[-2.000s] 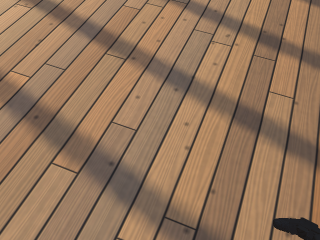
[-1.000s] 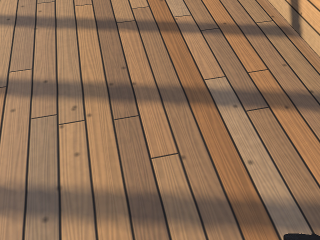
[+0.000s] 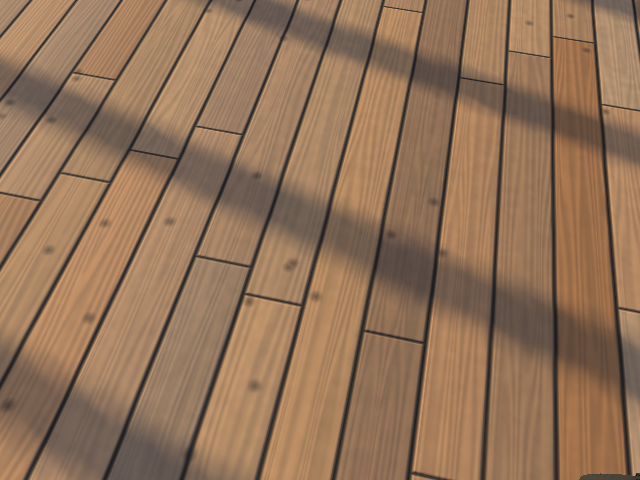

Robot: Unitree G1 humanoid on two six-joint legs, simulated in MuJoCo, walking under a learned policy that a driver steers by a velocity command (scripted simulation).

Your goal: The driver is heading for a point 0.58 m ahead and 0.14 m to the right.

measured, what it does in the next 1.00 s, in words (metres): walks ahead, turning right: right foot, then left foot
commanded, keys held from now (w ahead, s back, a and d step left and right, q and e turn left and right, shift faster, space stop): e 0.14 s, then w+e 0.68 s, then w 0.12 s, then w+q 0.04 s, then q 0.02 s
